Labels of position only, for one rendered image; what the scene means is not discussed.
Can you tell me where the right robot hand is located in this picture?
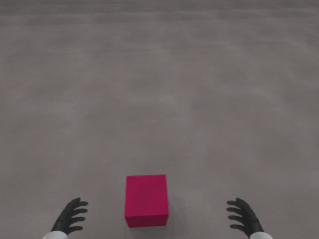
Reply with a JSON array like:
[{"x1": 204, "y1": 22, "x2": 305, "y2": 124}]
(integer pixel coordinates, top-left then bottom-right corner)
[{"x1": 226, "y1": 197, "x2": 264, "y2": 239}]

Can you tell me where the left robot hand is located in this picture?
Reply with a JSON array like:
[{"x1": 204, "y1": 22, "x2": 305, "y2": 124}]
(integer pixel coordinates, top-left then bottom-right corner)
[{"x1": 51, "y1": 197, "x2": 89, "y2": 236}]

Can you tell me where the carton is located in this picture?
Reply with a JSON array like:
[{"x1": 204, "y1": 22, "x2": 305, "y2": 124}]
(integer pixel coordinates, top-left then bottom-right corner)
[{"x1": 125, "y1": 174, "x2": 169, "y2": 228}]

